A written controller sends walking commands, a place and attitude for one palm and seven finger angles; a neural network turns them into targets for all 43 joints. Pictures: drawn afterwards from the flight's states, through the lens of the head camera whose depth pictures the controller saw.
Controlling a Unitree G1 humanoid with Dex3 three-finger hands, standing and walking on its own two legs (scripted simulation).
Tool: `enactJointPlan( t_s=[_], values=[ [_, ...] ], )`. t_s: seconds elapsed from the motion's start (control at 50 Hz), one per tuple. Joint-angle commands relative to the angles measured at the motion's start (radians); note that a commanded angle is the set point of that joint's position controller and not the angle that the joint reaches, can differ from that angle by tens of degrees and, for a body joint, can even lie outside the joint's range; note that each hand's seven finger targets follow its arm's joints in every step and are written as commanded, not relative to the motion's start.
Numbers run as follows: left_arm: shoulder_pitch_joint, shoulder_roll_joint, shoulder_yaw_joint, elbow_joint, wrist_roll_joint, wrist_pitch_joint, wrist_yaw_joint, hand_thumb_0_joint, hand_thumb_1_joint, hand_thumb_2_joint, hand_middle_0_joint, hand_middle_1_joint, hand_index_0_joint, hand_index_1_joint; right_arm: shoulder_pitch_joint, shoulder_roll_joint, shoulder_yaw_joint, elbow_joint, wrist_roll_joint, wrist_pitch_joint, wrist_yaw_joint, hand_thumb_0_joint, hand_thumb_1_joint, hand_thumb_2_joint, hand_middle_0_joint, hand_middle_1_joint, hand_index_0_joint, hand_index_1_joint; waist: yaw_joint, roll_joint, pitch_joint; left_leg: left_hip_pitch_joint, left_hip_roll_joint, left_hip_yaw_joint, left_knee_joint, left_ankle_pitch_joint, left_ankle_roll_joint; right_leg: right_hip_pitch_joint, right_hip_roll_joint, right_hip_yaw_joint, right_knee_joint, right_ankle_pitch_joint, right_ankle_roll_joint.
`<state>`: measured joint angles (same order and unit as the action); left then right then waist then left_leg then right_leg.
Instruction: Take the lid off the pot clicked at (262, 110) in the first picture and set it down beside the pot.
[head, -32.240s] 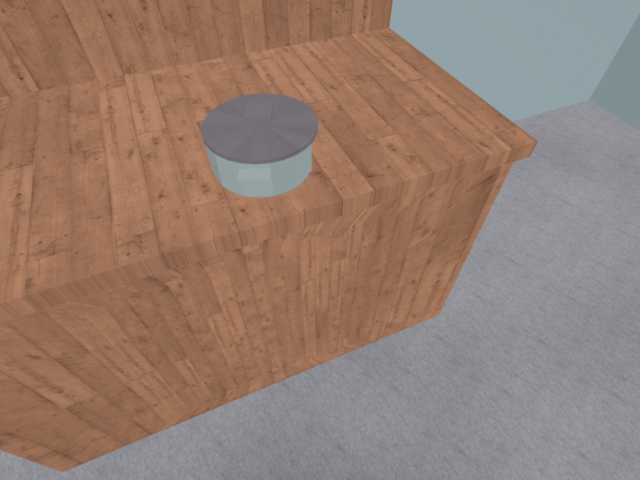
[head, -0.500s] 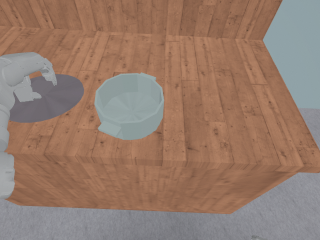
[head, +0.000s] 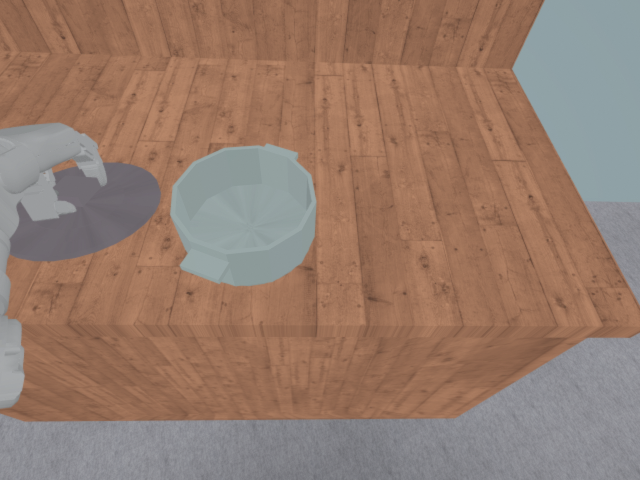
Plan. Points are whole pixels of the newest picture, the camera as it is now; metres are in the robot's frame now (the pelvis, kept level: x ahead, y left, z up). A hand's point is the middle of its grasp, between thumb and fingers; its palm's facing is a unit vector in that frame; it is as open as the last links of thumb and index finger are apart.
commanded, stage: lower the lid onto the table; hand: left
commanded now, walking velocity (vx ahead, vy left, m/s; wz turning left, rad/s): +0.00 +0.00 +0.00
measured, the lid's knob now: (74, 190) +0.46 +0.31 +0.08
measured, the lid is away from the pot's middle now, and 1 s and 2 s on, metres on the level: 0.22 0.23 0.24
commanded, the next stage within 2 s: open the fingers wide in 0.70 s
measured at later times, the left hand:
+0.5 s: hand (61, 219) +0.42 +0.32 +0.08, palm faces -0.48 -0.11 -0.87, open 8.0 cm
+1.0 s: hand (60, 224) +0.42 +0.33 +0.06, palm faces -0.44 -0.09 -0.89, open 8.1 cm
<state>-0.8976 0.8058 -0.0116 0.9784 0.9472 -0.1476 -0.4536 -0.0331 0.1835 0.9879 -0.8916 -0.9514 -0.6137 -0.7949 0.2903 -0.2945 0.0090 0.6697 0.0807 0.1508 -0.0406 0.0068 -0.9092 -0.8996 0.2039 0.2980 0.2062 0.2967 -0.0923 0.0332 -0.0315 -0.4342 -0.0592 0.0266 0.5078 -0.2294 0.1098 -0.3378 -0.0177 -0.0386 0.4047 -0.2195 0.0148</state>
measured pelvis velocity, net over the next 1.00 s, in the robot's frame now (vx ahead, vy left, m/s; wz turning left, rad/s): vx -0.01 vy -0.01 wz -0.03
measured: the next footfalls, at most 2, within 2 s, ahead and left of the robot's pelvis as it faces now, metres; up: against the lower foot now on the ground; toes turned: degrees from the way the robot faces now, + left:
none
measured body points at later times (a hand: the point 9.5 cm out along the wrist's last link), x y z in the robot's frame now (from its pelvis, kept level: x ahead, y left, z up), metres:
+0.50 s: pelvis -0.01 -0.01 -0.01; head +0.05 +0.01 +0.44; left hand +0.44 +0.32 +0.13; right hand +0.05 -0.29 -0.12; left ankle +0.01 +0.04 -0.74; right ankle -0.02 -0.16 -0.74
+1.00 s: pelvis -0.01 -0.01 -0.01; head +0.07 +0.01 +0.43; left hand +0.44 +0.33 +0.11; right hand +0.02 -0.29 -0.13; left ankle +0.01 +0.04 -0.74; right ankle -0.02 -0.16 -0.74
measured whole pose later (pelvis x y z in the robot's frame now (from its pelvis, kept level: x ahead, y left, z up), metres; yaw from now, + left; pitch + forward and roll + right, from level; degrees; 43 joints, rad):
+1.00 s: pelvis -0.01 -0.01 -0.01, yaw -2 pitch +12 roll -4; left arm -0.80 0.85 0.09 1.00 0.98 -0.27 -0.37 0.01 0.22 0.97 -0.91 -0.99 -0.57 -0.82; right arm 0.32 -0.29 0.01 0.67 0.08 0.20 -0.07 0.01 -0.91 -0.90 0.20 0.30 0.21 0.30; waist -0.10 0.03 -0.07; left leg -0.59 -0.02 0.04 0.67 -0.30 0.10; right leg -0.50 0.01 -0.02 0.55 -0.27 0.02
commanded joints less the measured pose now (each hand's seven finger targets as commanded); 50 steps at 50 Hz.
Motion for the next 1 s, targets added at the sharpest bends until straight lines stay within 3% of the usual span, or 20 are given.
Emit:
enactJointPlan(
  t_s=[0.0, 0.08, 0.16, 0.24, 0.28, 0.34, 0.42, 0.52, 0.54, 0.56, 0.58, 0.66, 0.74, 0.76, 0.78, 0.8, 0.84, 0.88, 0.96, 0.98],
  values=[
    [-0.491, 0.4, 0.13, -0.193, -0.011, 0.001, 0.059, 0.0, 0.541, 1.153, -1.017, -1.02, -0.84, -0.918, 0.033, -0.179, -0.055, -0.098, 0.002, -0.015, -0.018, 0.0, -0.9, -0.9, 0.2, 0.3, 0.2, 0.3, 0.012, 0.108, -0.423, 0.409, 0.05, -0.117, 0.005, 0.459, -0.039, -0.03, 0.066, -0.015, -0.002, 0.206, -0.06],
    [-0.514, 0.375, 0.111, -0.239, -0.005, -0.01, 0.064, 0.0, 0.541, 1.153, -1.017, -1.02, -0.84, -0.918, 0.037, -0.177, -0.062, -0.102, 0.0, -0.015, -0.021, 0.0, -0.9, -0.9, 0.2, 0.3, 0.2, 0.3, 0.006, 0.176, -0.443, 0.479, 0.064, -0.134, 0.018, 0.518, -0.057, -0.094, 0.069, -0.022, 0.005, 0.175, -0.059],
    [-0.488, 0.37, 0.118, -0.222, -0.021, -0.022, 0.066, 0.0, 0.541, 1.153, -1.017, -1.02, -0.84, -0.918, 0.046, -0.176, -0.061, -0.097, -0.002, -0.015, -0.028, 0.0, -0.9, -0.9, 0.2, 0.3, 0.2, 0.3, 0.004, 0.147, -0.447, 0.471, 0.061, -0.127, 0.027, 0.479, -0.047, -0.098, 0.068, -0.018, 0.006, 0.167, -0.057],
    [-0.525, 0.311, 0.046, -0.159, -0.022, -0.014, 0.064, 0.0, 0.541, 1.153, -1.017, -1.02, -0.84, -0.918, 0.045, -0.187, -0.055, -0.081, 0.007, -0.017, -0.036, 0.0, -0.9, -0.9, 0.2, 0.3, 0.2, 0.3, -0.012, 0.117, -0.367, 0.405, 0.06, -0.12, 0.013, 0.347, -0.04, -0.141, 0.066, -0.021, 0.006, 0.127, -0.061],
    [-0.565, 0.348, 0.069, -0.207, -0.01, -0.017, 0.073, 0.0, 0.541, 1.153, -1.017, -1.02, -0.84, -0.918, 0.054, -0.186, -0.056, -0.077, 0.007, -0.019, -0.04, 0.0, -0.9, -0.9, 0.2, 0.3, 0.2, 0.3, -0.005, 0.138, -0.412, 0.431, 0.059, -0.122, 0.018, 0.349, -0.04, -0.133, 0.068, -0.019, 0.015, 0.124, -0.061],
    [-0.558, 0.331, 0.058, -0.235, -0.007, -0.038, 0.081, 0.0, 0.541, 1.153, -1.017, -1.02, -0.84, -0.918, 0.05, -0.183, -0.055, -0.085, 0.003, -0.031, -0.047, 0.0, -0.9, -0.9, 0.2, 0.3, 0.2, 0.3, -0.007, 0.188, -0.439, 0.476, 0.063, -0.135, 0.032, 0.422, -0.058, -0.158, 0.07, -0.021, 0.024, 0.13, -0.066],
    [-0.489, 0.339, 0.079, -0.109, -0.024, -0.026, 0.085, 0.0, 0.541, 1.153, -1.017, -1.02, -0.84, -0.918, 0.071, -0.187, -0.047, -0.067, 0.009, -0.029, -0.05, 0.0, -0.9, -0.9, 0.2, 0.3, 0.2, 0.3, -0.01, 0.081, -0.379, 0.368, 0.05, -0.111, 0.028, 0.286, -0.03, -0.131, 0.072, -0.018, 0.027, 0.121, -0.06],
    [-0.501, 0.369, 0.081, -0.094, 0.015, -0.022, 0.102, 0.0, 0.541, 1.153, -1.017, -1.02, -0.84, -0.918, 0.077, -0.193, -0.045, -0.066, 0.012, -0.036, -0.054, 0.0, -0.9, -0.9, 0.2, 0.3, 0.2, 0.3, -0.003, 0.121, -0.386, 0.352, 0.052, -0.111, 0.036, 0.259, -0.036, -0.154, 0.073, -0.02, 0.047, 0.095, -0.065],
    [-0.515, 0.335, 0.042, -0.097, 0.02, -0.027, 0.1, 0.0, 0.541, 1.153, -1.017, -1.02, -0.84, -0.918, 0.073, -0.194, -0.044, -0.067, 0.012, -0.04, -0.055, 0.0, -0.9, -0.9, 0.2, 0.3, 0.2, 0.3, -0.013, 0.157, -0.376, 0.36, 0.054, -0.113, 0.04, 0.279, -0.043, -0.181, 0.071, -0.02, 0.049, 0.096, -0.069],
    [-0.477, 0.32, 0.045, -0.037, 0.018, -0.022, 0.1, 0.0, 0.541, 1.153, -1.017, -1.02, -0.84, -0.918, 0.087, -0.191, -0.045, -0.058, 0.012, -0.038, -0.054, 0.0, -0.9, -0.9, 0.2, 0.3, 0.2, 0.3, -0.014, 0.118, -0.344, 0.339, 0.054, -0.115, 0.05, 0.248, -0.038, -0.199, 0.076, -0.024, 0.055, 0.078, -0.066],
    [-0.495, 0.301, 0.021, -0.04, 0.015, -0.018, 0.095, 0.0, 0.541, 1.153, -1.017, -1.02, -0.84, -0.918, 0.09, -0.197, -0.045, -0.054, 0.015, -0.038, -0.053, 0.0, -0.9, -0.9, 0.2, 0.3, 0.2, 0.3, -0.019, 0.13, -0.343, 0.334, 0.057, -0.113, 0.045, 0.222, -0.039, -0.215, 0.075, -0.023, 0.057, 0.064, -0.064],
    [-0.463, 0.392, 0.085, -0.01, 0.015, -0.022, 0.09, 0.0, 0.541, 1.153, -1.017, -1.02, -0.84, -0.918, 0.102, -0.201, -0.04, -0.065, 0.013, -0.036, -0.059, 0.0, -0.9, -0.9, 0.2, 0.3, 0.2, 0.3, -0.009, 0.069, -0.385, 0.258, 0.038, -0.082, 0.077, 0.226, -0.022, -0.137, 0.076, -0.012, 0.078, 0.125, -0.062],
    [-0.508, 0.345, 0.038, -0.059, 0.023, -0.033, 0.082, 0.0, 0.541, 1.153, -1.017, -1.02, -0.84, -0.918, 0.11, -0.202, -0.048, -0.06, 0.015, -0.037, -0.061, 0.0, -0.9, -0.9, 0.2, 0.3, 0.2, 0.3, -0.02, 0.139, -0.407, 0.324, 0.057, -0.098, 0.092, 0.32, -0.035, -0.218, 0.079, -0.022, 0.095, 0.117, -0.063],
    [-0.488, 0.344, 0.046, -0.031, 0.025, -0.036, 0.081, 0.0, 0.541, 1.153, -1.017, -1.02, -0.84, -0.918, 0.124, -0.201, -0.049, -0.052, 0.013, -0.034, -0.062, 0.0, -0.9, -0.9, 0.2, 0.3, 0.2, 0.3, -0.023, 0.138, -0.399, 0.33, 0.055, -0.101, 0.11, 0.328, -0.034, -0.239, 0.085, -0.022, 0.098, 0.108, -0.06],
    [-0.313, 0.367, 0.112, -0.032, 0.016, -0.05, 0.081, 0.0, 0.541, 1.153, -1.017, -1.02, -0.84, -0.918, 0.11, -0.187, -0.053, -0.086, 0.014, -0.03, -0.047, 0.0, -0.9, -0.9, 0.2, 0.3, 0.2, 0.3, 0.018, 0.137, -0.419, 0.327, 0.051, -0.107, 0.116, 0.39, -0.044, -0.203, 0.082, -0.027, 0.111, 0.115, -0.064],
    [-0.281, 0.388, 0.163, -0.158, 0.019, -0.096, 0.092, 0.0, 0.529, 1.137, -0.999, -1.018, -0.826, -0.918, 0.098, -0.187, -0.06, -0.092, -0.003, -0.012, -0.05, 0.0, -0.9, -0.9, 0.2, 0.3, 0.2, 0.3, 0.023, 0.118, -0.436, 0.322, 0.066, -0.098, 0.122, 0.448, -0.048, -0.212, 0.088, -0.028, 0.107, 0.122, -0.069],
    [-0.252, 0.403, 0.184, -0.152, 0.021, -0.134, 0.106, 0.0, 0.506, 1.103, -0.963, -1.015, -0.799, -0.921, 0.083, -0.185, -0.059, -0.098, -0.006, 0.008, -0.052, 0.0, -0.9, -0.9, 0.2, 0.3, 0.2, 0.3, 0.022, 0.135, -0.445, 0.316, 0.065, -0.092, 0.138, 0.509, -0.053, -0.206, 0.086, -0.022, 0.117, 0.154, -0.07],
    [-0.316, 0.38, 0.167, -0.193, 0.005, -0.126, 0.111, 0.0, 0.482, 1.07, -0.927, -1.012, -0.772, -0.922, 0.077, -0.182, -0.066, -0.087, -0.007, 0.024, -0.048, 0.0, -0.9, -0.9, 0.2, 0.3, 0.2, 0.3, 0.01, 0.147, -0.437, 0.336, 0.073, -0.099, 0.131, 0.481, -0.048, -0.229, 0.085, -0.022, 0.107, 0.127, -0.063],
    [-0.324, 0.466, 0.23, -0.171, 0.011, -0.102, 0.135, 0.0, 0.43, 1.012, -0.857, -1.001, -0.72, -0.922, 0.08, -0.187, -0.06, -0.088, -0.001, 0.034, -0.049, 0.0, -0.9, -0.9, 0.2, 0.3, 0.2, 0.3, 0.019, 0.149, -0.435, 0.319, 0.068, -0.1, 0.119, 0.429, -0.044, -0.221, 0.084, -0.025, 0.108, 0.106, -0.066],
    [-0.318, 0.434, 0.205, -0.17, 0.009, -0.097, 0.137, 0.0, 0.416, 0.999, -0.841, -0.998, -0.708, -0.921, 0.074, -0.182, -0.061, -0.09, 0.0, 0.033, -0.048, 0.0, -0.9, -0.9, 0.2, 0.3, 0.2, 0.3, 0.016, 0.152, -0.444, 0.328, 0.067, -0.094, 0.119, 0.426, -0.043, -0.223, 0.083, -0.022, 0.107, 0.107, -0.064]
  ],
)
